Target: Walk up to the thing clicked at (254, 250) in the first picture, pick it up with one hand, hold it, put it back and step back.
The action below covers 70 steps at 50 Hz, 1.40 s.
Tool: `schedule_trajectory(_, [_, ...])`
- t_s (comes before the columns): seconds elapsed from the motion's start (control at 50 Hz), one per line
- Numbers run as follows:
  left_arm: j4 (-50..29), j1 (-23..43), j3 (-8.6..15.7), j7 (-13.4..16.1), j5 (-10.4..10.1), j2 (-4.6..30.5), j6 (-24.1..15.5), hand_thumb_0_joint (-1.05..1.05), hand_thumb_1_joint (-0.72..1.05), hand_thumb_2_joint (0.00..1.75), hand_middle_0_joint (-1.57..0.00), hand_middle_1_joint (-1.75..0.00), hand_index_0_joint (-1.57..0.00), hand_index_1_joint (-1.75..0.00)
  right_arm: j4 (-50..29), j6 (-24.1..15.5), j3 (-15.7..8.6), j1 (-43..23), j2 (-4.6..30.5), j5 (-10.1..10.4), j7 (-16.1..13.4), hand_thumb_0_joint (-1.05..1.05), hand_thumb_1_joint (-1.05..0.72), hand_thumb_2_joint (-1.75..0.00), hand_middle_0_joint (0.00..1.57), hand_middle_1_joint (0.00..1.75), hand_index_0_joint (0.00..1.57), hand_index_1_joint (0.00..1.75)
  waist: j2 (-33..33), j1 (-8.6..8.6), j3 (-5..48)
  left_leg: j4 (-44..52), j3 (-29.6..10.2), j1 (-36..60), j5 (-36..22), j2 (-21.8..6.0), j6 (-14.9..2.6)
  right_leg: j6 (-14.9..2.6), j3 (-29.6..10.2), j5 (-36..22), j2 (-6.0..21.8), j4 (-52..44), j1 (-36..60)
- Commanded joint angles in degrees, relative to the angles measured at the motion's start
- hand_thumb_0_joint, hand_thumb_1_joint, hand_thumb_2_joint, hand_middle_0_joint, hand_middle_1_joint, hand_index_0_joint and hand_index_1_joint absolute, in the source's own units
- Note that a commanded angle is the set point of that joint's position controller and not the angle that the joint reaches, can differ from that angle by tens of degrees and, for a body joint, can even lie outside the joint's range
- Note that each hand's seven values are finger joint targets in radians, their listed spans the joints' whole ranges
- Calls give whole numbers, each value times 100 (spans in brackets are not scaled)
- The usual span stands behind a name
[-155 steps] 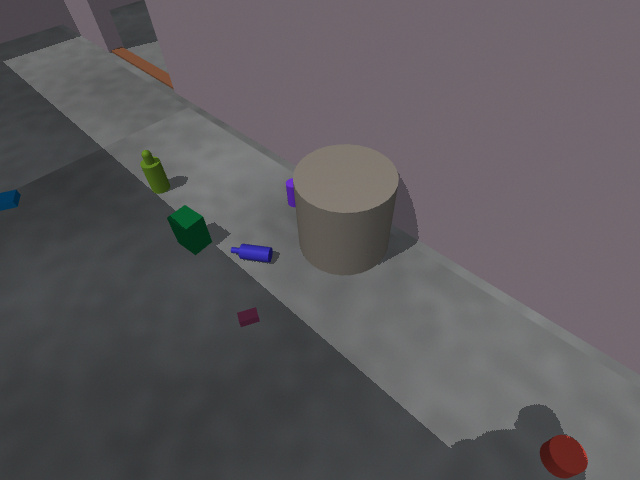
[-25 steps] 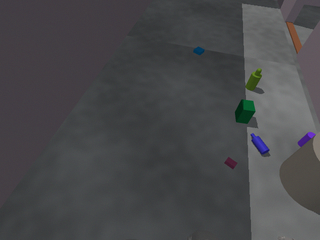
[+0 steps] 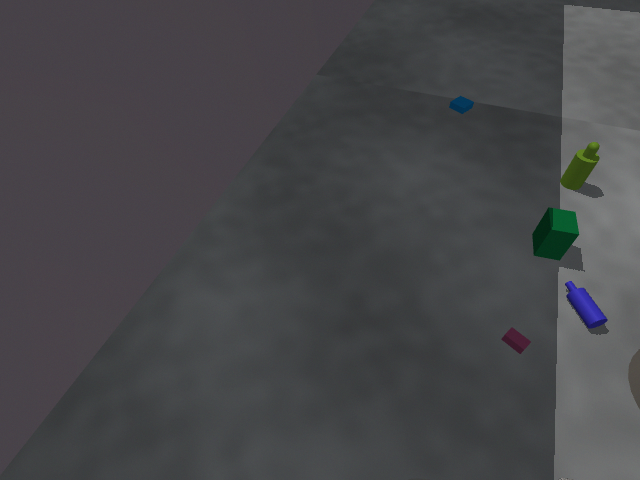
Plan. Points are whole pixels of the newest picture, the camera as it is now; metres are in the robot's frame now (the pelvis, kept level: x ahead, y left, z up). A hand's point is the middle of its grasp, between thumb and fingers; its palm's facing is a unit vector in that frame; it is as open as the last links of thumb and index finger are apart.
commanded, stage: walk up
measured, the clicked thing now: (582, 302) +0.76 -0.85 -0.72
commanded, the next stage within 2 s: stand in 0.66 s
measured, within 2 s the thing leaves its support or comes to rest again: neither
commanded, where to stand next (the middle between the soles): +0.08 -0.04 m, yaw -1 degrees
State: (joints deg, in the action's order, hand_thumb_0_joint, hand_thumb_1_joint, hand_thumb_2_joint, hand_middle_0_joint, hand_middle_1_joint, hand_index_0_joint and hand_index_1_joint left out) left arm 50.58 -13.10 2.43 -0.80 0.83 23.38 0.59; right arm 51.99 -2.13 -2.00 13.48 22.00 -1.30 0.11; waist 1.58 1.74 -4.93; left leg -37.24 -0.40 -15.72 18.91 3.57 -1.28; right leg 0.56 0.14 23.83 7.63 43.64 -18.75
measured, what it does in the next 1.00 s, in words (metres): stands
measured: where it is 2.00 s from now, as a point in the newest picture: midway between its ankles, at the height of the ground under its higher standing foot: outside the picture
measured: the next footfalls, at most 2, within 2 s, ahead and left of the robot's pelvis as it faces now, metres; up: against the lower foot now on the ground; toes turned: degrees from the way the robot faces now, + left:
none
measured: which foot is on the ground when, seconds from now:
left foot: down 0.00-1.00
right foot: down 0.00-1.00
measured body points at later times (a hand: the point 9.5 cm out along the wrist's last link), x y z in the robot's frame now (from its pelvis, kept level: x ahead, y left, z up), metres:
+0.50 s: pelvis +0.01 -0.02 +0.02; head +0.01 -0.02 +0.47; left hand +0.10 +0.28 -0.11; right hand +0.10 -0.32 -0.10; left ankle +0.01 +0.11 -0.72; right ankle +0.03 -0.16 -0.72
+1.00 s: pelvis +0.00 -0.03 +0.03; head +0.01 -0.03 +0.48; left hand +0.08 +0.28 -0.10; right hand +0.09 -0.33 -0.10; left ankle +0.01 +0.11 -0.72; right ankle +0.03 -0.16 -0.72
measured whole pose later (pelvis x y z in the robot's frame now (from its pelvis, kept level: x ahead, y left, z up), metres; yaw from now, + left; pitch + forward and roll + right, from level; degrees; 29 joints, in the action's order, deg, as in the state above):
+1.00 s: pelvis +0.00 -0.03 +0.03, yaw +1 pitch -3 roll +0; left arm 65.9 -4.7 0.0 -0.6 0.2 20.7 -0.7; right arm 66.0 -0.7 0.0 4.3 19.6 -0.4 0.5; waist 0.2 0.3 -3.7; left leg -19.3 -3.0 -6.5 9.8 -0.9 1.7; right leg 0.8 1.4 8.1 1.5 19.4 -8.2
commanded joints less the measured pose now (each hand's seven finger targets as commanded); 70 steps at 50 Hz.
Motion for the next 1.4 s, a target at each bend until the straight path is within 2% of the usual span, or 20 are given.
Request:
schedule_trajectory(0.0, [-374,313,262,91,-38,1189,-98,0,90,90,-20,-30,-20,-30,-373,-210,-447,-243,1793,11,-129,0,-90,-90,20,30,20,30,-490,-136,237,1700,-2854,125,-527,-2004,-1307,-215,-376,876,-235,617,-644])
schedule_trajectory(0.04, [-250,144,230,91,-107,992,-155,0,90,90,-20,-30,-20,-30,-341,-254,-287,-292,1408,17,-161,0,-90,-90,20,30,20,30,-799,-58,417,1180,-1820,730,-2580,-1586,-916,-254,-283,509,-240,56,-652])
schedule_trajectory(0.08, [-143,93,207,101,-121,954,-194,0,90,90,-20,-30,-20,-30,-211,-265,-257,-252,1422,71,-161,0,-90,-90,20,30,20,30,-1079,-45,585,821,-1504,677,-3693,-1489,-760,-255,-94,71,-337,-486,-131])
schedule_trajectory(0.12, [41,35,206,117,-77,926,-219,0,90,90,-20,-30,-20,-30,-204,-176,-233,-431,1397,112,-159,0,-90,-90,20,30,20,30,-959,45,589,592,-1089,157,-3341,-1245,-511,-288,5,-1209,-440,-1515,743])
schedule_trajectory(0.16, [123,83,238,130,-16,1240,-256,0,90,90,-20,-30,-20,-30,-234,-110,-164,-533,1138,195,-161,0,-90,-90,20,30,20,30,-360,-10,731,375,-734,-324,-1850,-798,-175,-507,-610,-2528,-5,-1640,1299])
schedule_trajectory(0.18, [104,275,231,114,-24,1356,-261,0,90,90,-20,-30,-20,-30,-157,-71,-155,-460,1053,192,-148,0,-90,-90,20,30,20,30,-123,-97,614,448,-580,-398,-730,-529,-68,-697,-1025,-1885,318,-1821,1010])
schedule_trajectory(0.2, [60,588,218,74,-24,1446,-246,0,90,90,-20,-30,-20,-30,-21,-43,-164,-311,1040,164,-148,0,-90,-90,20,30,20,30,113,-244,517,467,-493,-49,187,-416,-60,-872,-1206,-1114,573,-1982,500])
schedule_trajectory(0.22, [-1,822,181,50,-16,1366,-217,0,90,90,-20,-30,-20,-30,137,-52,-168,-165,1052,112,-147,0,-90,-90,20,30,20,30,202,-356,523,859,-607,256,347,-472,-70,-789,-1159,-871,544,-1970,315])
schedule_trajectory(0.24, [41,874,137,27,-47,1196,-188,0,90,90,-20,-30,-20,-30,210,-78,-187,-253,1154,87,-125,0,-90,-90,20,30,20,30,20,-316,447,1183,-839,327,207,-620,-111,-604,-861,-631,267,-1856,207])
schedule_trajectory(0.28, [185,803,88,14,-61,1046,-188,0,90,90,-20,-30,-20,-30,221,-131,-156,-655,1275,77,-93,0,-90,-90,20,30,20,30,-165,-128,444,1421,-1215,53,-116,-951,-265,-362,-389,-738,-135,-1719,506])
schedule_trajectory(0.32, [380,689,103,18,-49,1056,-228,0,90,90,-20,-30,-20,-30,267,-147,-79,-785,1160,101,-75,0,-90,-90,20,30,20,30,-1,-40,492,1302,-1011,4,-619,-921,-225,-375,-480,-1070,-78,-1934,876])
schedule_trajectory(0.4, [510,893,97,36,-100,1075,-250,0,90,90,-20,-30,-20,-30,490,-149,-46,-720,1129,112,-96,0,-90,-90,20,30,20,30,-69,-145,647,1286,-691,394,-1362,-760,-56,-428,-515,-1871,78,-2035,999])
schedule_trajectory(0.54, [773,1095,84,31,-90,979,-200,0,90,90,-20,-30,-20,-30,699,-97,-33,-960,1140,79,-84,0,-90,-90,20,30,20,30,-202,-124,462,1770,-795,318,-964,-892,-75,-286,-389,-1221,-57,-2349,1054])
schedule_trajectory(0.6, [869,1064,73,19,-86,946,-207,0,90,90,-20,-30,-20,-30,766,-105,-29,-1020,1132,75,-85,0,-90,-90,20,30,20,30,-247,-111,612,1858,-773,456,-1118,-913,-58,-265,-370,-1439,-41,-2377,1215])
schedule_trajectory(0.68, [993,1131,7,65,-101,932,-273,0,90,90,-20,-30,-20,-30,881,-72,-21,-1064,1054,124,-86,0,-90,-90,20,30,20,30,-216,-149,741,1828,-705,867,-2239,-1010,40,-239,-434,-2462,27,-2437,1363])
schedule_trajectory(0.8, [1116,1173,-19,92,-81,945,-275,0,90,90,-20,-30,-20,-30,993,11,-38,-1189,1064,130,-58,0,-90,-90,20,30,20,30,-130,-158,711,2028,-662,882,-1721,-998,63,-182,-415,-2055,-6,-2688,1401])
schedule_trajectory(0.9, [1198,1164,-20,90,-68,1007,-249,0,90,90,-20,-30,-20,-30,1082,52,-21,-1179,990,104,-30,0,-90,-90,20,30,20,30,-101,-148,423,2238,-637,698,-890,-920,92,-164,-494,-986,-17,-2940,1106])
schedule_trajectory(0.96, [1174,1166,-28,91,-35,1029,-252,0,90,90,-20,-30,-20,-30,1084,58,-34,-1123,991,94,-6,0,-90,-90,20,30,20,30,-7,-161,406,2189,-631,699,-857,-921,66,-171,-554,-733,16,-3020,1042])
schedule_trajectory(1.1, [1176,1092,-14,91,-68,1015,-257,0,90,90,-20,-30,-20,-30,1096,29,-42,-1091,1008,83,-25,0,-90,-90,20,30,20,30,-246,-132,665,2266,-669,721,-1206,-1000,63,-183,-465,-1437,-12,-2774,1305])
schedule_trajectory(1.38, [1127,1030,-36,92,-42,1005,-233,0,90,90,-20,-30,-20,-30,1090,64,-20,-933,1014,85,-21,0,-90,-90,20,30,20,30,-109,-160,490,2231,-650,610,-1036,-977,51,-186,-491,-1081,-12,-2852,1157])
